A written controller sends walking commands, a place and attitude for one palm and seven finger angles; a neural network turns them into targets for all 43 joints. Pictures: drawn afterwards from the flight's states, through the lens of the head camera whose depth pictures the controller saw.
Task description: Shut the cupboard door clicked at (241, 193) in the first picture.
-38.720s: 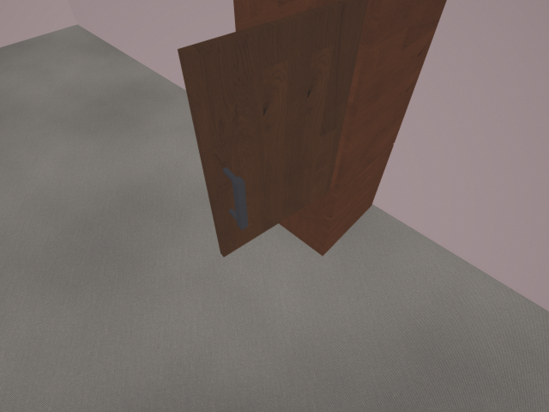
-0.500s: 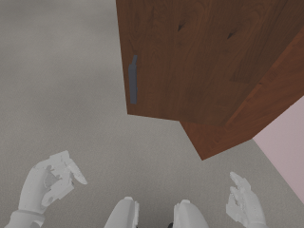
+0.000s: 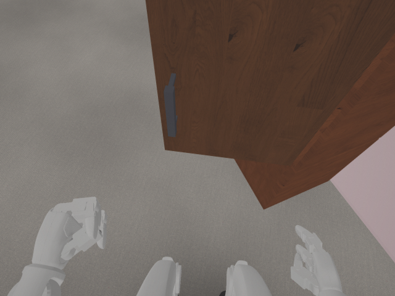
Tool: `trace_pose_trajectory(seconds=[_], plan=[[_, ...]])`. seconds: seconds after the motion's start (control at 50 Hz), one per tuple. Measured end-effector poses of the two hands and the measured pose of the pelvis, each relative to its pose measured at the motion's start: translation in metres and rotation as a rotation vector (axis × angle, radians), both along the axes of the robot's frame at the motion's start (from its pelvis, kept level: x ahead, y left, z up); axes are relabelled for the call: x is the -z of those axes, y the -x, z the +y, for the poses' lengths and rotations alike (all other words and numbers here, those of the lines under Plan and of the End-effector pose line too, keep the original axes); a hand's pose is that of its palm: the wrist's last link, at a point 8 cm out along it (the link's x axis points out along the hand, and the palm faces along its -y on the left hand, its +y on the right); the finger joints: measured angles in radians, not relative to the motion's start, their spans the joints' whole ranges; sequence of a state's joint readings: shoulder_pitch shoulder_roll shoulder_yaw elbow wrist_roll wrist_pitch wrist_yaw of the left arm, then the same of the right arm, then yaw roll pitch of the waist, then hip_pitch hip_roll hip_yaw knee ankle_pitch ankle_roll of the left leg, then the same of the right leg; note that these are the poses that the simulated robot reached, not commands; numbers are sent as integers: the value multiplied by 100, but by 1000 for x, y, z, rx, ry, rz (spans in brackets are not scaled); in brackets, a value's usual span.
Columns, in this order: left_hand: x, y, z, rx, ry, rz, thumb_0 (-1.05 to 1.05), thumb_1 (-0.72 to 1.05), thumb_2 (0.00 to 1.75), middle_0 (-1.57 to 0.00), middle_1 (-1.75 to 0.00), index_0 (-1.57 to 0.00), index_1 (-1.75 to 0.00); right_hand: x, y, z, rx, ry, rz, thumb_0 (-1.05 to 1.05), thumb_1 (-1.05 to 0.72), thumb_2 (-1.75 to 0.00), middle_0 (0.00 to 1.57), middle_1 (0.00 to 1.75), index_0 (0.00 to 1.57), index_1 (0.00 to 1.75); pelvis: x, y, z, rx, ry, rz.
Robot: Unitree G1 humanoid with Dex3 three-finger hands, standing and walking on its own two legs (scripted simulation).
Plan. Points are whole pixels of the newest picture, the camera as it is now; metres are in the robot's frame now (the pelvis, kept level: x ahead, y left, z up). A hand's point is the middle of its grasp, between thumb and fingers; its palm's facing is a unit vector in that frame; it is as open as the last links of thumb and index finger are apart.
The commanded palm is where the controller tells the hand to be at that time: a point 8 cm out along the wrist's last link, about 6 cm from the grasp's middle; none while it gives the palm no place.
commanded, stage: raise the hand and make a fist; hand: left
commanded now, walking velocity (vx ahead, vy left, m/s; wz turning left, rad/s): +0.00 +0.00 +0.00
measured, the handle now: (172, 107) +0.53 +0.10 +0.03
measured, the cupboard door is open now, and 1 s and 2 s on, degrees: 60 60 60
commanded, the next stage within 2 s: bring the fist close to the handle in 0.34 s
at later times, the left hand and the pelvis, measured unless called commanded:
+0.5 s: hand (103, 232) +0.22 +0.18 +0.05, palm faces -0.05 -1.00 -0.04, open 3.1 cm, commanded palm +0.22 +0.22 +0.05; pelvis +0.00 -0.01 +0.00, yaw +0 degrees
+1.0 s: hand (152, 177) +0.33 +0.12 +0.04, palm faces -0.09 -1.00 -0.02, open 3.1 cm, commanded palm +0.32 +0.16 +0.04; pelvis +0.00 -0.01 +0.00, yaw +0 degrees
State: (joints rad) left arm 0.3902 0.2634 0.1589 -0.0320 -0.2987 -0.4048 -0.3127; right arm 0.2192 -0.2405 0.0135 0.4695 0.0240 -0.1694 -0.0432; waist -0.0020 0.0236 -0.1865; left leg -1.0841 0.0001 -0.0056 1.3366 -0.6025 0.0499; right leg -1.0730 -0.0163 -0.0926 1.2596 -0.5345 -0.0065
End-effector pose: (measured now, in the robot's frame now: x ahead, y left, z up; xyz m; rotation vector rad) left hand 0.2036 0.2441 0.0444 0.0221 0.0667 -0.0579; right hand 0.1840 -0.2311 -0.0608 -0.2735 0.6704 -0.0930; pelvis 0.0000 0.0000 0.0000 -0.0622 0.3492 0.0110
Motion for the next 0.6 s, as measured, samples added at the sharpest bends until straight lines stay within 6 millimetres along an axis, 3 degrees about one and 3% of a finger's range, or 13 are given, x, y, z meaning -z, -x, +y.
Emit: trace_pose_trajectory(seconds=[0.48, 0.6], plan=[[-6, 1, -10, -4, -19, -10, 2, 90, 90, -130, -150, -130, -149, 3, 1, -8, 15, -19, 2, 1, -90, -90, 20, 30, 20, 30, -1, 0, -8, 1, -13, -4], [0, -17, -22, 11, -5, -38, 2, 90, 90, -131, -150, -130, -150, 8, 1, -9, -6, -4, 6, 1, -90, -90, 20, 30, 20, 30, 3, 2, -9, -6, -11, 3]])
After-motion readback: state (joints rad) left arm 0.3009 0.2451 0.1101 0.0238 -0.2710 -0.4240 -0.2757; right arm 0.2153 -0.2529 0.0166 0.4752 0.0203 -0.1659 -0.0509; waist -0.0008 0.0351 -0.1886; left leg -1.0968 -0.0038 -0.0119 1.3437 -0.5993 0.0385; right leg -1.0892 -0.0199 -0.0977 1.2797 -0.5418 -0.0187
